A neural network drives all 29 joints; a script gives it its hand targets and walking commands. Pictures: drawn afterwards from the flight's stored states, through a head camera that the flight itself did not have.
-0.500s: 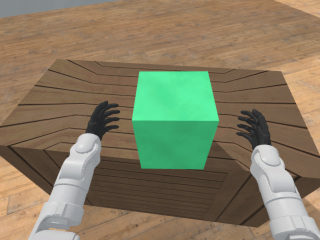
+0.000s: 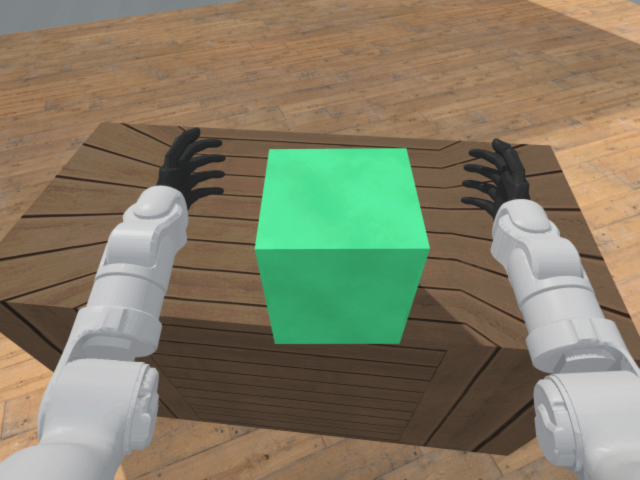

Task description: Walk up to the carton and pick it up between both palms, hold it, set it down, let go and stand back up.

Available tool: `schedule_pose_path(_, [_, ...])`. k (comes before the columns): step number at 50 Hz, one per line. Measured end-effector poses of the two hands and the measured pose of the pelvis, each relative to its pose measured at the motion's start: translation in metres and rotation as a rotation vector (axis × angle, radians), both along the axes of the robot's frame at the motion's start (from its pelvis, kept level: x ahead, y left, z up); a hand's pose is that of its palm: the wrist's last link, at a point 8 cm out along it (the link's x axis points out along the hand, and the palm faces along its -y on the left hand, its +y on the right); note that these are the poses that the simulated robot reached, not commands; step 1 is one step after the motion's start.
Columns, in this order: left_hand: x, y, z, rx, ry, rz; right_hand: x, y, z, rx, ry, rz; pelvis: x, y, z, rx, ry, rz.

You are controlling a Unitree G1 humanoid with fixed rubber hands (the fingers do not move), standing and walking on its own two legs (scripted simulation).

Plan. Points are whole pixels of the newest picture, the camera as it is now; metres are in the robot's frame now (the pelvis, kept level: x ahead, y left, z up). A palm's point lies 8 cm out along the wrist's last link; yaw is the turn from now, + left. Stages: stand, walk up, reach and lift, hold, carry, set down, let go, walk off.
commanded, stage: reach and lift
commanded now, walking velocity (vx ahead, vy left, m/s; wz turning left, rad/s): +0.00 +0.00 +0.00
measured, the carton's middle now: (337, 251) +0.46 +0.01 -0.01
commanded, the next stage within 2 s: none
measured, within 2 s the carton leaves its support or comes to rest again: neither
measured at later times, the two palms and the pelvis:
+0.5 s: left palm (194, 166) +0.45 +0.19 +0.16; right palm (511, 185) +0.43 -0.21 +0.15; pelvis +0.00 +0.00 +0.00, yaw -1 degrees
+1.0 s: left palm (219, 222) +0.45 +0.18 +0.07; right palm (467, 253) +0.41 -0.18 +0.04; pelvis +0.01 +0.00 +0.00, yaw +0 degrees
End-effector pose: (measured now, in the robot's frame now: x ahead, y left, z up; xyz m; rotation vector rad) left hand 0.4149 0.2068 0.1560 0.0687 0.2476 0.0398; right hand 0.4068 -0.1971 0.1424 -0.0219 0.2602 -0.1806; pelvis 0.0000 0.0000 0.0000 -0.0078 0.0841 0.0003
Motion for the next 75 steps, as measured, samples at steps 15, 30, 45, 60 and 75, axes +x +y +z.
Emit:
schedule_pose_path(15, [0.041, -0.023, 0.039, -0.029, 0.031, -0.005, 0.016, -0.019, 0.025, -0.016, 0.004, -0.023, -0.003, 0.002, 0.000, 0.004, 0.048, -0.021])
schedule_pose_path(30, [0.036, -0.015, -0.006, -0.006, 0.064, -0.015, 0.015, -0.016, -0.021, 0.010, 0.069, -0.036, 0.006, -0.005, 0.002, 0.005, 0.066, 0.000])
schedule_pose_path(45, [0.030, -0.037, -0.081, -0.004, 0.105, -0.034, 0.003, 0.011, -0.087, 0.026, 0.084, 0.027, 0.003, 0.000, -0.001, 0.009, 0.144, -0.021])
schedule_pose_path(60, [0.033, -0.037, -0.108, -0.002, 0.077, -0.064, 0.004, 0.002, -0.106, 0.017, 0.037, -0.010, 0.014, 0.008, -0.005, -0.001, 0.232, -0.006])
schedule_pose_path(75, [0.025, -0.030, -0.114, -0.002, 0.046, -0.030, 0.003, 0.020, -0.114, 0.028, 0.012, 0.039, 0.008, 0.009, -0.007, 0.002, 0.265, -0.015])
